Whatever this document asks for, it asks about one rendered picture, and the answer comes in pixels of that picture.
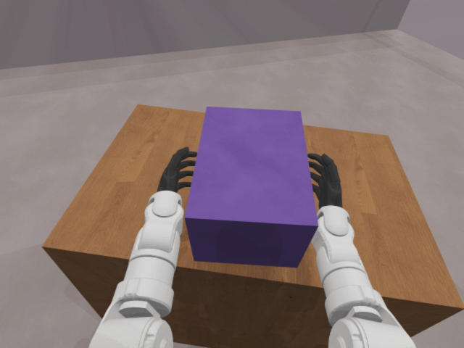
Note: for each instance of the robot left upper arm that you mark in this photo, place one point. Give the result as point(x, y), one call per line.
point(145, 332)

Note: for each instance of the right robot hand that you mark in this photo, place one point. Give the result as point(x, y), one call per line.
point(329, 190)

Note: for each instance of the carton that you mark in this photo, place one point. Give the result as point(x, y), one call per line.
point(251, 200)

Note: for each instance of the robot right upper arm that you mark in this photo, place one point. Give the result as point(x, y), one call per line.
point(350, 332)

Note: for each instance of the robot left forearm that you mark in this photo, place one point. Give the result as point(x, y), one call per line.
point(147, 287)

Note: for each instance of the robot right forearm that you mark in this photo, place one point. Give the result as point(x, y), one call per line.
point(342, 274)

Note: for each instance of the left robot hand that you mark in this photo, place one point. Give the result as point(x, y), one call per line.
point(171, 174)

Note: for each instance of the pedestal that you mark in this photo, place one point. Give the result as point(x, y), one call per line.
point(223, 305)

